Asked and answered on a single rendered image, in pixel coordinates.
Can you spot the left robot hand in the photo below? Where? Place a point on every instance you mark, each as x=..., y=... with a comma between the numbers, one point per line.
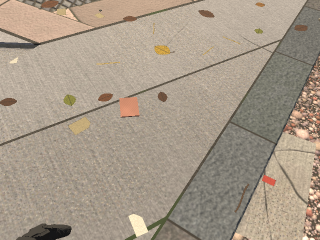
x=47, y=232

